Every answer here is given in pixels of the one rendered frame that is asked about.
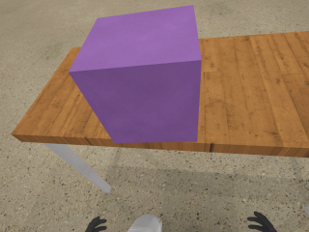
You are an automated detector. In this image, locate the carton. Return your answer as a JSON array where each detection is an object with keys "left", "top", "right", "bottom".
[{"left": 69, "top": 5, "right": 202, "bottom": 143}]

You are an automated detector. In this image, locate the table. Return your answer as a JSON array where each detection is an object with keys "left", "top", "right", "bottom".
[{"left": 12, "top": 31, "right": 309, "bottom": 216}]

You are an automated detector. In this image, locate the left robot thigh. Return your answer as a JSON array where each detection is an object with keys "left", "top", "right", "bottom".
[{"left": 127, "top": 215, "right": 162, "bottom": 232}]

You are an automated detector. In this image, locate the right robot hand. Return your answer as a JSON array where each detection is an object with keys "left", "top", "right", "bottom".
[{"left": 247, "top": 211, "right": 277, "bottom": 232}]

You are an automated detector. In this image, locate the left robot hand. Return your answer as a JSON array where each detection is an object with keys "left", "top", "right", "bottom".
[{"left": 85, "top": 216, "right": 107, "bottom": 232}]

